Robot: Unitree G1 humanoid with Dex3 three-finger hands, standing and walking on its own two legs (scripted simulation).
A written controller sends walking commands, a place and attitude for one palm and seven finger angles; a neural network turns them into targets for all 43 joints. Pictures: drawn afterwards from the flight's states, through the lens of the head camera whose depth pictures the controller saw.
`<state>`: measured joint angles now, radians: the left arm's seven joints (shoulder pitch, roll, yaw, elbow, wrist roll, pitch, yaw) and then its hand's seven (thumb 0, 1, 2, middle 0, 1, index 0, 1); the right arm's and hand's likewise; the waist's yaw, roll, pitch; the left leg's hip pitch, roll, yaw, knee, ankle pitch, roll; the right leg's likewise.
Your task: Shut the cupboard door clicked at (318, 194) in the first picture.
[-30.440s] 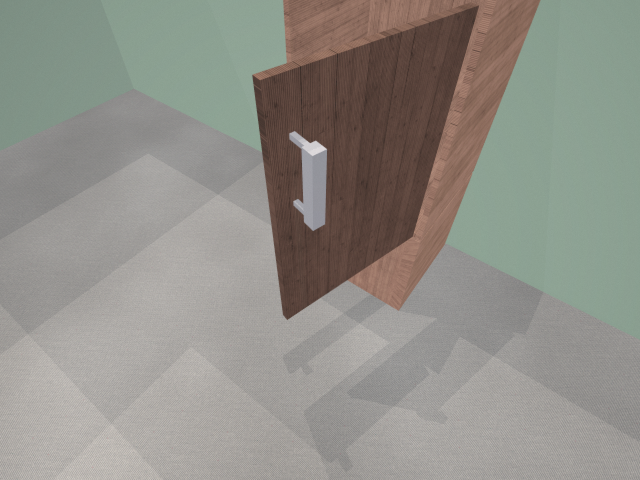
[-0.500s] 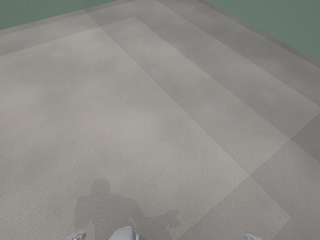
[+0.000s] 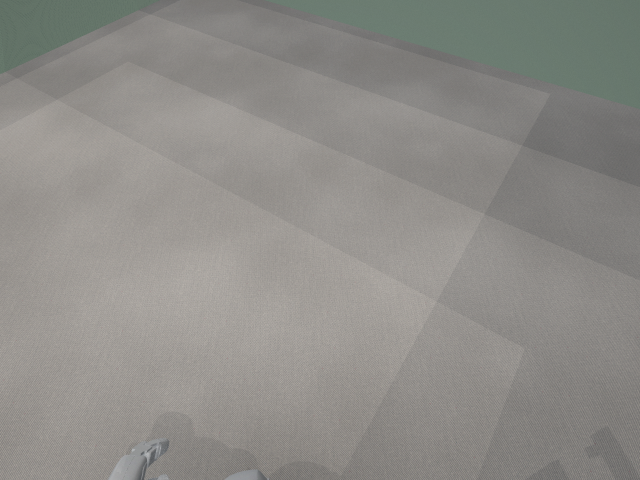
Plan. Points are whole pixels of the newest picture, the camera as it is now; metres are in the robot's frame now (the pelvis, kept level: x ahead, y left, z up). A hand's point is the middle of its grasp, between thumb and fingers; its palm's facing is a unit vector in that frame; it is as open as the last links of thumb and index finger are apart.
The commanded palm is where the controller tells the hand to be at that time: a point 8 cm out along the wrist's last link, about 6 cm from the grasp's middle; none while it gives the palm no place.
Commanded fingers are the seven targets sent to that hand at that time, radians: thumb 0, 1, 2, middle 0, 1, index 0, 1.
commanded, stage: turn to face it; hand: left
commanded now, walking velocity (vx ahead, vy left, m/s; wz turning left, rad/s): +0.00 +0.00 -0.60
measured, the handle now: out of the picture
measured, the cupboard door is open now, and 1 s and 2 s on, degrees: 48 48 48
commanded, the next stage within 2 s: none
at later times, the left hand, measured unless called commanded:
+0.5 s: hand (190, 455) +0.17 +0.20 -0.15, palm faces -0.26 -0.95 -0.18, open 7.4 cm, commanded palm none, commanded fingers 0.00 0.90 0.90 -0.20 -0.30 -0.20 -0.30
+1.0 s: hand (230, 427) +0.21 +0.16 -0.17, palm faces -0.52 -0.84 -0.18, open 7.4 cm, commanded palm none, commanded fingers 0.00 0.90 0.90 -0.20 -0.30 -0.20 -0.30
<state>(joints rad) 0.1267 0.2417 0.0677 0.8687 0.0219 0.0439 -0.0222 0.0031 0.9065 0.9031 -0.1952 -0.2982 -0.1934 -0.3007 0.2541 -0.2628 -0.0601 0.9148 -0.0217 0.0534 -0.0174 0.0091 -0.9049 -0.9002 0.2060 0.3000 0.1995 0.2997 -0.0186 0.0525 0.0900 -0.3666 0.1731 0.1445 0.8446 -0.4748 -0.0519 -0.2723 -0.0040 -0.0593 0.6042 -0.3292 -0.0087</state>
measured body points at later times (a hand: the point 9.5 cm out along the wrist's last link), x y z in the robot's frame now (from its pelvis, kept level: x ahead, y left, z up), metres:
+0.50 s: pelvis +0.02 +0.03 +0.02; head +0.07 +0.04 +0.46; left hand +0.18 +0.25 -0.14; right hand +0.01 -0.23 -0.11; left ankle +0.05 +0.14 -0.72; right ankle -0.04 -0.10 -0.66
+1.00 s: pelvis +0.04 +0.03 +0.00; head +0.10 +0.03 +0.45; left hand +0.24 +0.20 -0.16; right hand -0.03 -0.24 -0.11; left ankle +0.11 +0.11 -0.72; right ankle -0.04 -0.10 -0.71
